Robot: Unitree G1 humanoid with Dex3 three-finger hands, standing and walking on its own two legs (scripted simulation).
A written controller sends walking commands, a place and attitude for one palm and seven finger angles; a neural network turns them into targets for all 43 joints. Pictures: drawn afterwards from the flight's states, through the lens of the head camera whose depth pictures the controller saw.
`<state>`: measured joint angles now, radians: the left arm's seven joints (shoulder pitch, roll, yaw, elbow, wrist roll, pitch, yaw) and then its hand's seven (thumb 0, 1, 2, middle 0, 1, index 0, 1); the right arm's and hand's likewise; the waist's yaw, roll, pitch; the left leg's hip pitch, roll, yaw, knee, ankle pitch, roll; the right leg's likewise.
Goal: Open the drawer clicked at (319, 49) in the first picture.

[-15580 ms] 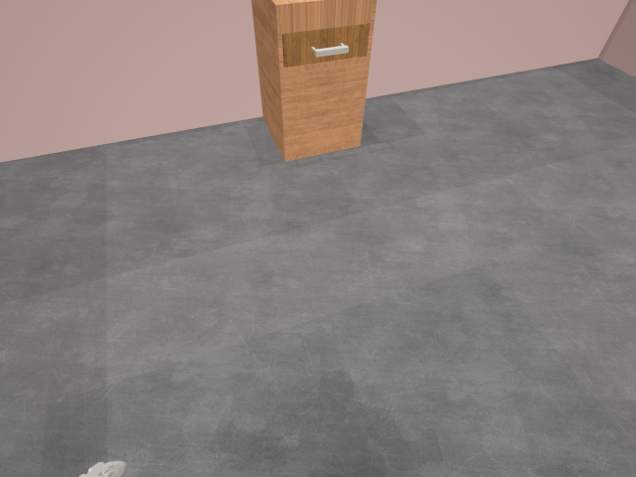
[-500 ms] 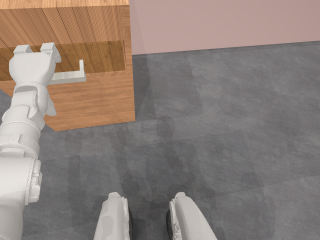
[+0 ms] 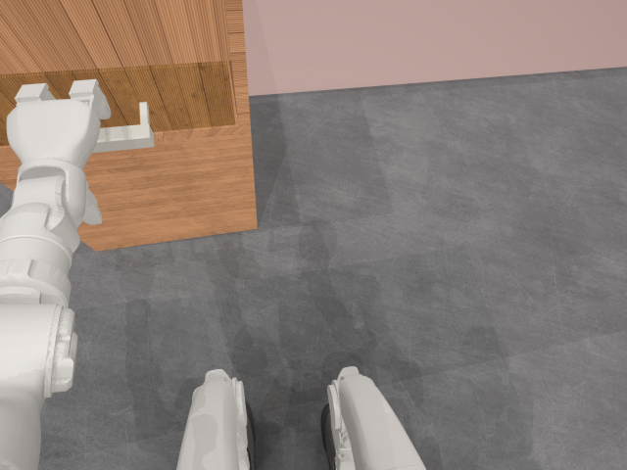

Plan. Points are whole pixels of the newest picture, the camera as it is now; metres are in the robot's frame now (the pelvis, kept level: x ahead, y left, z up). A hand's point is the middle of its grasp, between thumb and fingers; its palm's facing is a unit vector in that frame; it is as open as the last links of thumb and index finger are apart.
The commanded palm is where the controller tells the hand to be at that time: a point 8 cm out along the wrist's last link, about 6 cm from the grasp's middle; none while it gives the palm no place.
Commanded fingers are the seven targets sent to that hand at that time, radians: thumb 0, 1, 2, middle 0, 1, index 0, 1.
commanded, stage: lower the fingers behind the handle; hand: left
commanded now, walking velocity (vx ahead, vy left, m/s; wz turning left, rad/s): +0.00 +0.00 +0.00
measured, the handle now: (94, 127) +0.58 +0.27 -0.06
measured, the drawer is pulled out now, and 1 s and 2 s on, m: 0.00 0.00 0.00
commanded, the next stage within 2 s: close the thumb around the handle in 1.24 s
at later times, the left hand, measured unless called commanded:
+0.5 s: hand (94, 163) +0.53 +0.26 -0.06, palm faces -0.07 -0.02 -1.00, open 13.8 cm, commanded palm +0.53 +0.22 -0.02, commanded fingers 0.00 -0.50 0.30 -0.30 -1.20 -0.30 -1.20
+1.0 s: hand (102, 167) +0.53 +0.26 -0.09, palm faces -0.06 +0.00 -1.00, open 13.8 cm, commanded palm +0.53 +0.22 -0.04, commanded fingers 0.00 -0.50 0.30 -0.30 -1.20 -0.30 -1.20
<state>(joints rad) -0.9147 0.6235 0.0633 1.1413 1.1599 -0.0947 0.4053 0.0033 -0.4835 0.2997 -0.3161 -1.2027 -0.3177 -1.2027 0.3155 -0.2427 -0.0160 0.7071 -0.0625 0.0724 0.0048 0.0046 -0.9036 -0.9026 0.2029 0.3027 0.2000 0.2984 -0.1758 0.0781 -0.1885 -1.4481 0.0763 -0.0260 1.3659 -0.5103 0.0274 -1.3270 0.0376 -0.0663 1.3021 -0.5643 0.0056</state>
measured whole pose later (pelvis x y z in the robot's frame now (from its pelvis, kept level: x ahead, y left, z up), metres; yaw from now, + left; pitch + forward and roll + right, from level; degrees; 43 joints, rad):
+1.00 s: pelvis -0.01 -0.01 -0.05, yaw -2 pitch +37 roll -7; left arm -0.98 0.67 0.08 1.11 1.17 -0.06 0.38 0.00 -0.48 0.30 -0.31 -1.20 -0.32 -1.20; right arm 0.27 -0.24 0.01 0.69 -0.06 0.06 0.02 0.00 -0.90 -0.90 0.20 0.30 0.20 0.30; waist -0.18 0.08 -0.19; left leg -1.67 0.09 -0.05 1.57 -0.56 0.02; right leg -1.55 0.05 -0.08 1.52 -0.63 0.00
